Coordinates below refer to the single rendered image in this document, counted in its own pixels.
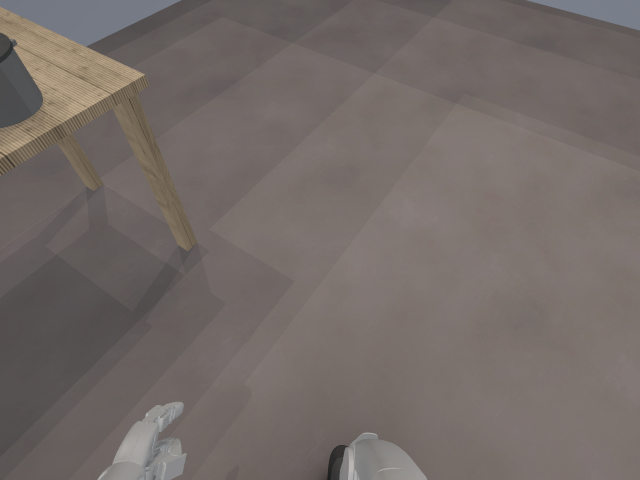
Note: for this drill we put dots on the right robot foot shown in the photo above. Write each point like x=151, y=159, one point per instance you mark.
x=335, y=462

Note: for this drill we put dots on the table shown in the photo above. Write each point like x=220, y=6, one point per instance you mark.
x=78, y=85

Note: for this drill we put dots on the pot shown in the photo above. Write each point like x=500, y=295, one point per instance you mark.
x=20, y=97

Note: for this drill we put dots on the robot left hand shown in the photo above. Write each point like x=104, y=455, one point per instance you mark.
x=162, y=460

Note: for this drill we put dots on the right robot thigh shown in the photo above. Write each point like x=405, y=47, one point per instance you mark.
x=374, y=459

